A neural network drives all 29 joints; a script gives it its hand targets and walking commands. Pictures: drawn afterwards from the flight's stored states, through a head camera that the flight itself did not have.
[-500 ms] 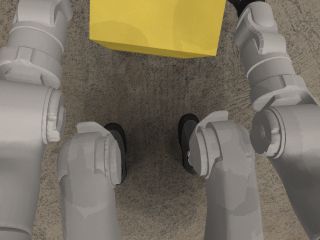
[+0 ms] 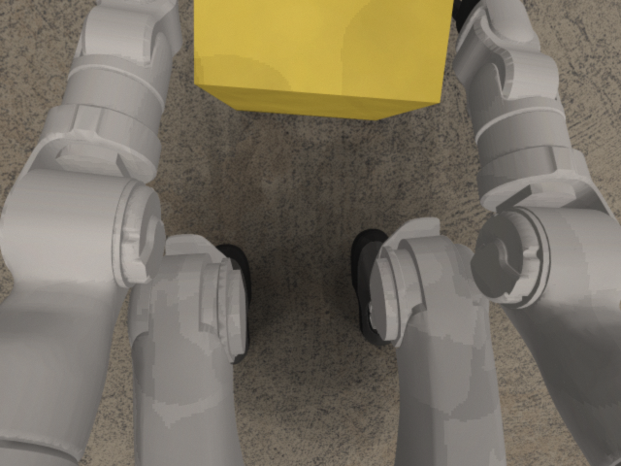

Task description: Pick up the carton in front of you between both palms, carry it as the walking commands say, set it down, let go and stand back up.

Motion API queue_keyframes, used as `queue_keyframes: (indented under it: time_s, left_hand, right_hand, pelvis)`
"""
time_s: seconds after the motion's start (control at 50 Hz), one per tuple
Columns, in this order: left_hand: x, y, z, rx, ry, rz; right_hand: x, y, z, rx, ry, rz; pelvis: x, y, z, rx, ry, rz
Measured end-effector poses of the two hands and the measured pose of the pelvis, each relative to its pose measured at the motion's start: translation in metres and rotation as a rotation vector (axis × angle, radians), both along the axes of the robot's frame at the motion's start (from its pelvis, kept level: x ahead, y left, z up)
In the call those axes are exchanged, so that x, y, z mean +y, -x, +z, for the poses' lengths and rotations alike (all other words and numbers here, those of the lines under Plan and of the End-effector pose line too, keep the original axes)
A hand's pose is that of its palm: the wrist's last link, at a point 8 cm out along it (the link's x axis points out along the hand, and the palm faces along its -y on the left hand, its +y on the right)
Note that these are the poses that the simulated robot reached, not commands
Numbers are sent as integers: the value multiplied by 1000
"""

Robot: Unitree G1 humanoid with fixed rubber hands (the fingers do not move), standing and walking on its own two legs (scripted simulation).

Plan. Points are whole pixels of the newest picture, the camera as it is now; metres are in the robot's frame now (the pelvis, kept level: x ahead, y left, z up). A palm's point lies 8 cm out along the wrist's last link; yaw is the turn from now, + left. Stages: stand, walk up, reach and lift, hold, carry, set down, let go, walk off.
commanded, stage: reach and lift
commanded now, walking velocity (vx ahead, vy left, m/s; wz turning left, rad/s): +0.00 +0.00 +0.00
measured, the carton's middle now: (317, 14) +0.54 -0.02 -0.23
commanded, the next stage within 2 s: none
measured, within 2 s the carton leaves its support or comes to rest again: neither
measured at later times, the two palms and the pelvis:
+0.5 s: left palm out of the picture +0.51 +0.14 +0.03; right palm out of the picture +0.48 -0.16 +0.03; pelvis -0.01 -0.01 +0.10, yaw +2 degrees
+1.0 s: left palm out of the picture +0.46 +0.15 +0.18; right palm out of the picture +0.46 -0.15 +0.18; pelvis +0.02 -0.01 +0.22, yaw +3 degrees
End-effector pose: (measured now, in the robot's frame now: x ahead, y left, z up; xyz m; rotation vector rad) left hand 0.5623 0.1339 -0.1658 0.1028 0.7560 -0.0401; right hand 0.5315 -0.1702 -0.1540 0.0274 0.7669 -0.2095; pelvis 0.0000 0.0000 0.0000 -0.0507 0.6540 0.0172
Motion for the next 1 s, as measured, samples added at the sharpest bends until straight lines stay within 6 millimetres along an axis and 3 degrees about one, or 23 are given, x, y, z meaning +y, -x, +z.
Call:
queue_keyframes:
  time_s: [0.06,0.12,0.28,0.4,0.64,1.0]
  left_hand:
    - [0,4,7,-15,2,23]
    - [1,8,27,-41,9,50]
    - [10,28,119,-81,33,106]
    - [11,45,170,-53,26,116]
    - [10,61,233,-68,27,136]
    - [16,98,344,-63,45,184]
  right_hand:
    - [2,1,11,-21,0,-20]
    - [7,7,29,-53,4,-56]
    - [16,26,108,-100,-24,-44]
    - [16,41,157,-70,-14,-20]
    - [15,50,221,-84,-9,2]
    - [20,76,334,-80,-21,25]
  pelvis:
    - [0,-2,1,18,-2,2]
    - [-1,-3,4,39,-4,7]
    - [-4,3,37,77,-8,25]
    - [-5,11,73,95,-10,31]
    - [-7,10,125,109,-23,23]
    - [-6,-24,219,-11,-34,26]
